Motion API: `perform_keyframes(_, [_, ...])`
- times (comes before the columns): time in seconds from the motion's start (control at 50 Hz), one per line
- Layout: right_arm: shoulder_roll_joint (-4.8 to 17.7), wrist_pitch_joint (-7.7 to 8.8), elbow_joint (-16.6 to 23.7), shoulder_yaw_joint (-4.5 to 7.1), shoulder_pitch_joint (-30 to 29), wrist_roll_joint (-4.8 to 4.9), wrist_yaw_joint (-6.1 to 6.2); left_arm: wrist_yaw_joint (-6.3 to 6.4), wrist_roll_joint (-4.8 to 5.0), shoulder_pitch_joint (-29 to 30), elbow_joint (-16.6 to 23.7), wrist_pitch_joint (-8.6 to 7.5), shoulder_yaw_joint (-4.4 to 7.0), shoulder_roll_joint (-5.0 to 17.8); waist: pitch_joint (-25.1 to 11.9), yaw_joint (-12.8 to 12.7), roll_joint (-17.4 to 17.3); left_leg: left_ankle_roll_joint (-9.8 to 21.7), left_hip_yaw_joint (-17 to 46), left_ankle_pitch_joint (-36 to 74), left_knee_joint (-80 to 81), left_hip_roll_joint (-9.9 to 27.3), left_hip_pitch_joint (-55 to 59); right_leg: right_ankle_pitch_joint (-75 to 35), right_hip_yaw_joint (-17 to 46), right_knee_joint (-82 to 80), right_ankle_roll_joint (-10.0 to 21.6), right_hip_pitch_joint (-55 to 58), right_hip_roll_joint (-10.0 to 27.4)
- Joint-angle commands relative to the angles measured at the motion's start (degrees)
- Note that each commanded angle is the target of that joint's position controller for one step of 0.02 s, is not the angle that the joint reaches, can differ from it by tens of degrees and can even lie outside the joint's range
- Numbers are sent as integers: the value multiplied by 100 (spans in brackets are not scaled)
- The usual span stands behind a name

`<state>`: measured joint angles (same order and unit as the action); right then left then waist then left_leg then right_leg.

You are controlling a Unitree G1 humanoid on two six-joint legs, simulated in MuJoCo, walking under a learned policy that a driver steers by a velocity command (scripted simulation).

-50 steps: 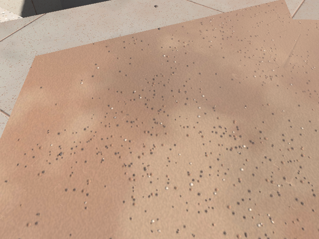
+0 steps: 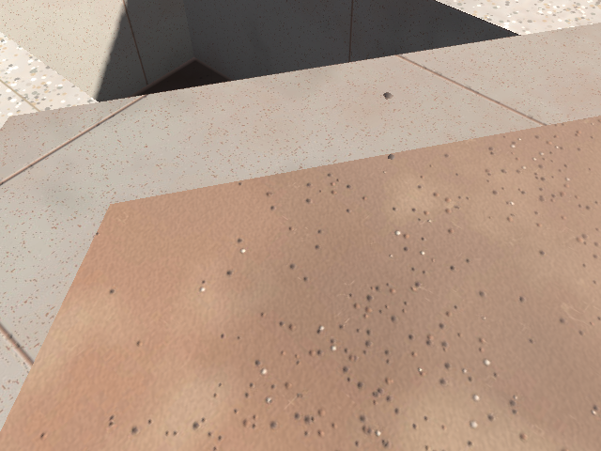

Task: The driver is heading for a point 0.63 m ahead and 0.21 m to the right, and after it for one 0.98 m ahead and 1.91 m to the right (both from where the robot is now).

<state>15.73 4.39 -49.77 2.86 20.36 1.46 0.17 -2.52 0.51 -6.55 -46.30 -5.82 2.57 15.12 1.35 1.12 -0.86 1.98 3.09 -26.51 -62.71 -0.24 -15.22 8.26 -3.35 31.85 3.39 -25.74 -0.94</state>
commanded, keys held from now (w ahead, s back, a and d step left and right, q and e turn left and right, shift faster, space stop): w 0.24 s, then w+e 0.76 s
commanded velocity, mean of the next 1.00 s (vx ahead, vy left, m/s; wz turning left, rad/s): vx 0.50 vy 0.00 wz -0.31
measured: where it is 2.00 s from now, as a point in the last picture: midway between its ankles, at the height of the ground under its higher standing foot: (434, 256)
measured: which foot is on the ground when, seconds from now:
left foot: up 0.00-0.44, down 0.46-0.98, up 1.00-1.00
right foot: down 0.00-0.48, up 0.50-0.98, down 1.00-1.00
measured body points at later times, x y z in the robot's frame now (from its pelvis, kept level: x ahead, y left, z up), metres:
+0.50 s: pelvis +0.27 +0.04 +0.00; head +0.31 +0.04 +0.45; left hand +0.26 +0.32 -0.14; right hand +0.48 -0.21 -0.08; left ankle +0.39 +0.14 -0.73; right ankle +0.09 -0.08 -0.70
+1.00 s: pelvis +0.52 -0.04 -0.01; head +0.55 -0.06 +0.44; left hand +0.80 +0.12 -0.09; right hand +0.43 -0.32 -0.14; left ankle +0.40 +0.15 -0.72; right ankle +0.59 -0.16 -0.73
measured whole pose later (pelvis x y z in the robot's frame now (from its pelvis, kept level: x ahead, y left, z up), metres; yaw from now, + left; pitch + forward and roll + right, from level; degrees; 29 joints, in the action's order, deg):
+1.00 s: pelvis +0.52 -0.04 -0.01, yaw -22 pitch +2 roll +2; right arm 16.6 2.9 -52.3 5.1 17.4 1.3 0.9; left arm -2.9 1.3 -4.0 -39.7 -1.2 4.1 14.9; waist 2.4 2.6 1.0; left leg -3.9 -17.1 -27.1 -28.2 5.7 3.0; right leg 7.2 -3.6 35.0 6.4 -29.3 1.6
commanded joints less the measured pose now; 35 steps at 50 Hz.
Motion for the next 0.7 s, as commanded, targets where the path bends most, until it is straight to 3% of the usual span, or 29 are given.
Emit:
perform_keyframes(0.02, [688, 200, 641, 154, -442, -40, 43, 33, -56, -669, 94, -17, 164, 674, -527, -337, 413, 112, 200, 818, -775, 638, -2533, 188, 2544, -1802, 1033, 2391, 1722])
perform_keyframes(0.06, [552, 81, 561, 171, -175, -67, 49, 18, -107, -558, 67, -70, 121, 504, -459, -77, 569, 72, 231, 1115, -407, 827, -1936, -363, 1969, -2093, 998, 1796, 1423])
perform_keyframes(0.1, [409, -10, 549, 151, -186, -74, 67, 41, -71, -634, -25, -116, 149, 615, -317, -7, 479, -20, 131, 1275, -86, 867, -1996, -813, 1587, -2294, 1064, 1589, 1367])
perform_keyframes(0.16, [353, -36, 730, 138, -752, -138, 77, 135, -52, -917, -170, -81, 192, 780, -111, -124, 346, -189, 62, 2018, 724, 909, -2500, -1350, 1235, -2438, 1059, 1739, 1336])
perform_keyframes(0.24, [188, 29, 884, 79, -1474, -112, 3, 209, -1, -1209, -296, -4, 183, 834, 28, -374, 382, -191, -132, 3094, 2106, 743, -2399, -1299, 771, -2489, 811, 1921, 1108])
perform_keyframes(0.34, [194, 150, 1196, 53, -2385, -60, -150, 247, 71, -1754, -529, 137, 198, 894, 297, -647, 397, -202, -181, 3025, 3130, 449, -2348, -1082, 1086, -2132, 827, 2468, 1306])
perform_keyframes(0.4, [392, 247, 1222, 108, -2284, -52, -222, 312, 94, -1675, -539, 212, 257, 1002, 206, -418, 553, -81, -100, 2576, 3497, 325, -1833, -1291, 1386, -1722, 705, 2681, 1501])
perform_keyframes(0.42, [497, 271, 1157, 151, -2019, -56, -214, 321, 95, -1576, -517, 230, 280, 1052, 65, -242, 630, -14, -171, 2392, 3571, 233, -1365, -1672, 1421, -1462, 647, 2653, 1486])
perform_keyframes(0.44, [666, 289, 983, 248, -1405, -71, -178, 323, 89, -1443, -478, 242, 270, 1030, -288, 109, 603, 119, -303, 2370, 3757, 106, -433, -2342, 1281, -826, 520, 2494, 1260])
perform_keyframes(0.46, [975, 302, 755, 376, -437, -137, -118, 315, 23, -1381, -390, 233, 190, 809, -1049, 524, 458, 375, -34, 2511, 3491, 466, 1158, -2115, 1067, 394, 327, 1812, 914])
perform_keyframes(0.48, [1526, 273, 658, 513, 385, -267, -59, 299, -26, -1772, -199, 165, 30, 238, -2055, 581, -640, 1014, 1828, 2194, 3434, 1920, 3518, -201, 578, 2571, -61, -207, 130])
perform_keyframes(0.5, [1305, 221, 589, 452, 536, -223, -77, 277, 96, -2061, -198, 72, -23, 152, -2665, 496, -1711, 1469, 3701, 1304, 4206, 2584, 4062, 2555, 943, 3816, -161, -1338, -170])
perform_keyframes(0.52, [844, 203, 653, 315, 179, -180, -62, 278, 240, -1704, -178, 49, 150, 774, -1817, 518, -1077, 1204, 3132, 802, 4403, 2378, 3371, 2287, 1190, 4320, -126, -1795, 196])
perform_keyframes(0.54, [628, 188, 696, 246, -189, -151, -43, 288, 246, -1299, -66, 62, 183, 837, -1156, 423, -749, 993, 2299, 893, 4535, 2190, 2565, 1783, 1005, 4301, -102, -1870, 461])
perform_keyframes(0.56, [474, 193, 664, 194, -544, -154, -58, 302, 184, -1119, -36, 102, 194, 751, -687, 251, -432, 897, 1716, 1240, 4787, 1945, 1751, 1380, 931, 4039, -128, -1655, 651])
perform_keyframes(0.58, [347, 221, 648, 158, -781, -186, -71, 308, 130, -1134, -31, 175, 238, 677, -421, 67, -521, 823, 1255, 1471, 5028, 1762, 1186, 1089, 966, 3771, -134, -1389, 820])
perform_keyframes(0.62, [349, 274, 578, 184, -1015, -213, -86, 281, 146, -1290, -22, 333, 224, 411, -203, -150, -594, 844, 620, 1927, 5365, 1626, 579, 835, 911, 3603, -187, -996, 929])
perform_keyframes(0.7, [564, 311, 382, 274, -951, -240, -18, 280, 86, -943, 220, 465, 246, 334, 9, -204, -311, 914, -256, 2663, 5572, 1613, 604, -10, 964, 2922, -298, -1409, 955])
